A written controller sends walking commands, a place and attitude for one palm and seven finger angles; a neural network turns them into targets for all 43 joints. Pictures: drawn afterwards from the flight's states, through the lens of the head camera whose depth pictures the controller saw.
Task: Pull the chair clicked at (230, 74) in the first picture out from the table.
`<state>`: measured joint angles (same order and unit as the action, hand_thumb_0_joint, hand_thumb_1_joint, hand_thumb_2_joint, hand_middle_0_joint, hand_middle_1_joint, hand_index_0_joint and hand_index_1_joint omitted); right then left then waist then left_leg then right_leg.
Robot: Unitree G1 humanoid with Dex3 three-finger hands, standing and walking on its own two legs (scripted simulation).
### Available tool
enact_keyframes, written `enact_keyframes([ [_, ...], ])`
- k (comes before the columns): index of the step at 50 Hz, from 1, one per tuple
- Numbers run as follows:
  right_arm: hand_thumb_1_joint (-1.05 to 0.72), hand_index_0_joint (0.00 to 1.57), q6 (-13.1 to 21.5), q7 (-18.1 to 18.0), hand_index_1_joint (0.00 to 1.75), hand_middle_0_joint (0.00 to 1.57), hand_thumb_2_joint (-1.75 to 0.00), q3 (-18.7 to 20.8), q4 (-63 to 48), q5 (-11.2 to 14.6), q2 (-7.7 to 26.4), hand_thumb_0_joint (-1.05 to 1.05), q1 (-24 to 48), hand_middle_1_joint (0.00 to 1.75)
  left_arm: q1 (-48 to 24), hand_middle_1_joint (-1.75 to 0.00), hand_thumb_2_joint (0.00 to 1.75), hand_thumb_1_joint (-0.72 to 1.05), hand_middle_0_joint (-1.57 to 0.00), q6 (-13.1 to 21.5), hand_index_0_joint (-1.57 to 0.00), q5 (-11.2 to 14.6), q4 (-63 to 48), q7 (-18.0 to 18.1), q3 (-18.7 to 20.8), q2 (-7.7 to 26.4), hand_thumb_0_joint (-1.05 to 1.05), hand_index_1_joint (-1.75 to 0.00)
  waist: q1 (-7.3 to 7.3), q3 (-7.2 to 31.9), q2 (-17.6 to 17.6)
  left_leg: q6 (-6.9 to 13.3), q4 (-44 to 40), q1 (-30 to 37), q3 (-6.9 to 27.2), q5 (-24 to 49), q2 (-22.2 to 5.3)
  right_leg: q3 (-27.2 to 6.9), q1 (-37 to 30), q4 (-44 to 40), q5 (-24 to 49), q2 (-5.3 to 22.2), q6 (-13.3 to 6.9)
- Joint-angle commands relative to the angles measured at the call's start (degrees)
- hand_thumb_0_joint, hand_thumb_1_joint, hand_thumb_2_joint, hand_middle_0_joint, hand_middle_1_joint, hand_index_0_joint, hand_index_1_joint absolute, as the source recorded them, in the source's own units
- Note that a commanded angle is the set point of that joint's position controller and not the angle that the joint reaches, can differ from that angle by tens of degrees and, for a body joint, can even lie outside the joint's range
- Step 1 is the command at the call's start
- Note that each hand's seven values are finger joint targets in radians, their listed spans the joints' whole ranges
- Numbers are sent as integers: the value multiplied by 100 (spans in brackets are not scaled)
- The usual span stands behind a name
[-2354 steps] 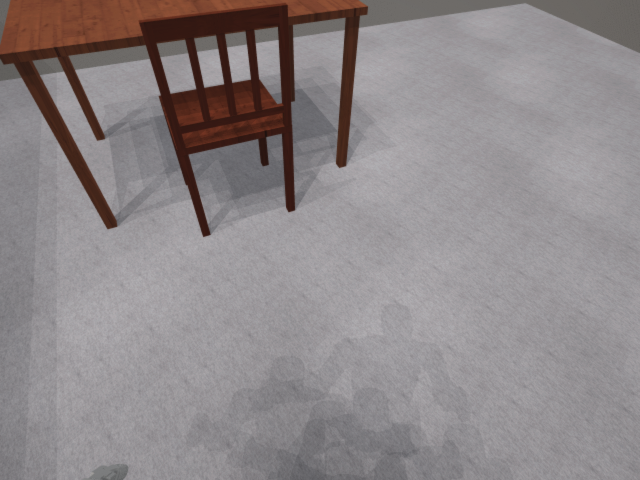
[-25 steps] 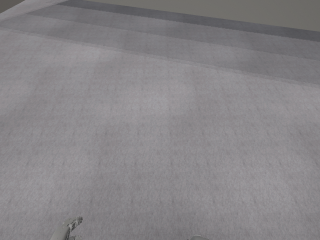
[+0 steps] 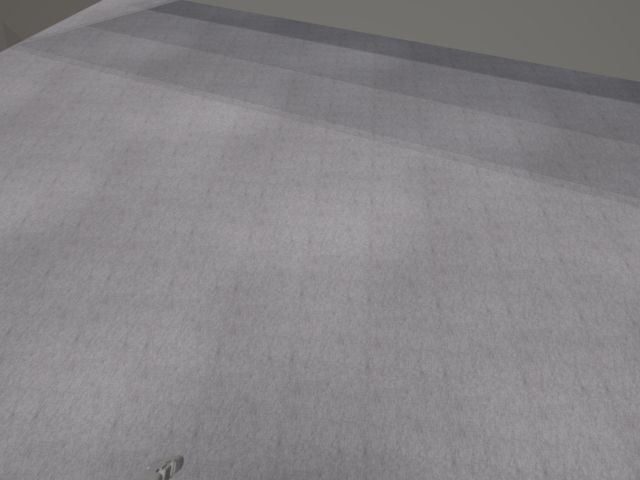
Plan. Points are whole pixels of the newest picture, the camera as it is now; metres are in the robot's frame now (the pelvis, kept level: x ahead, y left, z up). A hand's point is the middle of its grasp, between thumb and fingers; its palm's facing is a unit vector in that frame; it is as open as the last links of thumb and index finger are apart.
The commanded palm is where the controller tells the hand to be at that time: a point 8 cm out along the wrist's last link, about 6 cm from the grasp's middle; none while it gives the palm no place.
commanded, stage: turn to face it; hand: left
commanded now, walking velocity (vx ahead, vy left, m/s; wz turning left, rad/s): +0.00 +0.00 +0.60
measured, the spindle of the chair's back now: out of the picture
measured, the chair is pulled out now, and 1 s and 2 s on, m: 0.17 0.17 0.17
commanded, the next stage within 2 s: none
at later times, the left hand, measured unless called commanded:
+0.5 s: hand out of the picture +0.03 +0.22 -0.16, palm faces +0.34 -0.88 -0.32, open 7.4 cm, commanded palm none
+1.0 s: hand out of the picture -0.02 +0.21 -0.15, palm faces +0.61 -0.73 -0.31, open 7.4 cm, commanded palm none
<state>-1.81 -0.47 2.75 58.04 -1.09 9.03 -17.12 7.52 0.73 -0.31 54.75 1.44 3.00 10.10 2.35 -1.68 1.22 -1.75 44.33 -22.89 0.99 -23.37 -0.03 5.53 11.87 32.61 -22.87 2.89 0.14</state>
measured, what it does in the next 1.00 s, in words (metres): steps on the spot, turning left: right foot, then left foot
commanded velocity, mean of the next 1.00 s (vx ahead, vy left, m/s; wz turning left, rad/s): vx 0.00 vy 0.00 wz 0.60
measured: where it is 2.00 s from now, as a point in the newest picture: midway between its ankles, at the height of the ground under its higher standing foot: outside the picture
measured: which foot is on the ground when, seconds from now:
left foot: down 0.00-0.46, up 0.48-0.68, down 0.70-1.00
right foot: down 0.00-0.16, up 0.18-0.44, down 0.46-0.70, up 0.72-0.98, down 1.00-1.00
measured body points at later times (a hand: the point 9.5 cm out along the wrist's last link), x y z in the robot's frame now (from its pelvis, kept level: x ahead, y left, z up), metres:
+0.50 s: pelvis +0.01 -0.03 -0.01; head +0.04 -0.02 +0.44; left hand +0.02 +0.27 -0.13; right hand +0.19 -0.26 -0.15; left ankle +0.04 +0.11 -0.70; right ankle +0.09 -0.16 -0.73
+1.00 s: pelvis +0.02 -0.04 -0.01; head +0.06 -0.03 +0.44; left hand -0.05 +0.25 -0.12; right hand +0.22 -0.20 -0.16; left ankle -0.03 +0.10 -0.73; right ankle +0.11 -0.13 -0.73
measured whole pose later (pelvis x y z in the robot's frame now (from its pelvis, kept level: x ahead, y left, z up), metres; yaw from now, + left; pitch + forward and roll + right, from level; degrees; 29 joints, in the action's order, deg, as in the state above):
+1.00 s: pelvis +0.02 -0.04 -0.01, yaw +39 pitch +1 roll +0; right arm -3.6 0.1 4.2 52.7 -1.4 13.0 -12.3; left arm 7.9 -1.4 -0.5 49.3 1.0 3.2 14.3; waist 1.1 -3.4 1.9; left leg -1.2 37.4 -22.7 8.9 -16.7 3.0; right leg 0.0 19.3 35.4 -19.8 1.8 2.9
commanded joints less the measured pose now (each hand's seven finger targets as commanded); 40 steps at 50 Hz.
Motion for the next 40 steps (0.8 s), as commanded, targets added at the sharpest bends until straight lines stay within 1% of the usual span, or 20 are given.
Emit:
enact_keyframes([
  [1, -90, 20, 102, 29, 30, 20, -90, 263, -706, 7, 617, 0, 737, 30, 697, -30, 90, 90, -20, 4, -20, -80, -198, 139, 293, 963, 0, -30, -446, 203, -1743, -36, 687, -1621, -409, -600, -228, -610, -1929, -255, 6106, 1752, -760],
  [4, -90, 20, 76, 112, 30, 20, -90, 271, -701, -10, 585, 0, 565, 30, 443, -30, 90, 90, -20, 3, -20, -78, -413, 101, 321, 1232, 0, -30, -167, 290, -1463, 52, -555, -150, -983, 466, 162, -56, -978, 286, 5818, 1506, -438],
  [6, -90, 20, 62, 148, 30, 20, -90, 391, -556, -49, 915, 0, -224, 30, 243, -30, 90, 90, -20, 5, -20, -46, -558, 53, 314, 1275, 0, -30, 302, 690, -785, 297, -1387, 1602, -694, 1921, 46, 273, 214, 1514, 4310, 1337, -31],
  [7, -90, 20, 90, 109, 30, 20, -90, 572, -557, -109, 1568, 0, -673, 30, 280, -30, 90, 90, -20, -22, -20, 3, -740, 11, 263, 991, 0, -30, 531, 1084, 943, 1096, -1526, 2518, 1408, 3528, -1427, 533, 1655, 2955, 1248, 597, 373],
  [8, -90, 20, 93, 55, 30, 20, -90, 650, -518, -52, 1983, 0, -1040, 30, -109, -30, 90, 90, -20, -53, -20, -8, -995, 62, 159, 831, 0, -30, 702, 1368, 1659, 1918, -2134, 2403, 3107, 4902, -2544, -146, 2181, 4249, -1707, 65, 463],
  [9, -90, 20, 59, 41, 30, 20, -90, 631, -505, -25, 2022, 0, -780, 30, -220, -30, 90, 90, -20, -142, -20, -42, -1110, 122, 162, 1015, 0, -30, 522, 1282, 813, 1965, -2246, 2075, 2864, 3349, -2603, -896, 2238, 4420, -1647, 183, 348],
  [10, -90, 20, 97, 25, 30, 20, -90, 599, -690, -23, 1858, 0, -294, 30, -298, -30, 90, 90, -20, -144, -20, -66, -1115, 123, 158, 962, 0, -30, 374, 750, 421, 1722, -2415, 1269, 2594, 1767, -2310, -838, 2200, 4051, -1293, 337, 328],
  [13, -90, 20, 86, -32, 30, 20, -90, 477, -934, -79, 1660, 0, 658, 30, -34, -30, 90, 90, -20, -251, -20, -115, -802, -2, 187, 920, 0, -30, -46, -27, 834, 1164, -2655, -74, 1963, 331, -1483, -681, 1645, 3045, -629, 208, 368],
  [20, -90, 20, -68, 0, 30, 20, -90, 568, -1179, -66, 1840, 0, 1164, 30, 1005, -30, 90, 90, -20, -238, -20, -82, -600, -39, 213, 992, 0, -30, -474, 361, 757, 811, -2349, -929, 1968, -528, -854, -230, -189, 598, 168, -382, 279],
  [21, -90, 20, -111, 15, 30, 20, -90, 557, -1251, -38, 1712, 0, 1293, 30, 1282, -30, 90, 90, -20, -201, -20, -113, -577, -18, 252, 1165, 0, -30, -627, 263, 293, 583, -1800, -1407, 1660, -788, -493, -489, -582, -218, 81, -113, 153],
  [23, -90, 20, -124, 45, 30, 20, -90, 510, -1387, -2, 1158, 0, 1304, 30, 920, -30, 90, 90, -20, -152, -20, -172, -865, 63, 331, 1915, 0, -30, -680, -69, -2080, -56, 1854, -2201, 294, -865, 553, -3933, 181, -2712, -1991, 2620, -944],
  [25, -90, 20, -192, 115, 30, 20, -90, 493, -1253, -111, 1242, 0, 660, 30, -251, -30, 90, 90, -20, -136, -20, -107, -1063, 53, 298, 1674, 0, -30, 157, 252, -682, -36, 2892, -1160, 436, -209, 171, -2412, 976, -2007, -354, 2075, -905],
  [28, -90, 20, -100, 215, 30, 20, -90, 414, -1180, -25, 1101, 0, 740, 30, -119, -30, 90, 90, -20, -74, -20, -155, -1031, 79, 219, 1268, 0, -30, -35, 240, -1978, -82, 1683, -803, -70, -281, -94, -945, 436, -1052, 1812, 1511, -646],
  [31, -90, 20, 28, 224, 30, 20, -90, 310, -1296, 61, 868, 0, 1206, 30, 587, -30, 90, 90, -20, -94, -20, -163, -812, 58, 306, 1505, 0, -30, -431, 345, -1520, -41, -198, -275, -467, -347, 154, -822, -287, -350, 3222, 1661, -536],
  [33, -90, 20, 78, 223, 30, 20, -90, 340, -1121, 54, 956, 0, 658, 30, 694, -30, 90, 90, -20, -115, -20, -81, -774, 25, 367, 1623, 0, -30, -197, 626, -945, 9, -1653, 921, -519, 775, 280, -490, 80, 395, 2995, 1528, -112],
  [34, -90, 20, 115, 204, 30, 20, -90, 443, -1036, 38, 1340, 0, 321, 30, 751, -30, 90, 90, -20, -136, -20, -47, -835, 0, 327, 1435, 0, -30, -26, 918, -18, 283, -2038, 1924, 399, 1498, -408, -100, 966, 1337, 1997, 1211, 245],
  [35, -90, 20, 137, 144, 30, 20, -90, 636, -1024, 5, 1985, 0, -68, 30, 518, -30, 90, 90, -20, -157, -20, -39, -1063, -25, 216, 985, 0, -30, 268, 909, 2005, 1130, -2232, 2446, 2783, 3620, -2129, 194, 2614, 2665, -1351, 384, 714],
  [36, -90, 20, 64, 81, 30, 20, -90, 646, -872, -19, 2089, 0, -495, 30, -110, -30, 90, 90, -20, -206, -20, -83, -1195, 53, 130, 1094, 0, -30, 512, 865, 1440, 1555, -2093, 2272, 2826, 4394, -2384, -487, 2746, 3308, -1566, 403, 575],
  [37, -90, 20, 57, 57, 30, 20, -90, 615, -880, -69, 2110, 0, -348, 30, -207, -30, 90, 90, -20, -181, -20, -56, -1314, 57, 123, 1026, 0, -30, 383, 734, 1017, 1646, -2157, 1880, 2611, 3740, -2362, -666, 2657, 3540, -1257, 425, 522],
  [40, -90, 20, 96, -60, 30, 20, -90, 483, -1018, -44, 1677, 0, 470, 30, -110, -30, 90, 90, -20, -193, -20, -57, -919, 5, 168, 1011, 0, -30, 36, 487, 1095, 1179, -2053, 1262, 1914, 2848, -1339, -716, 2261, 3335, -539, 258, 516],
])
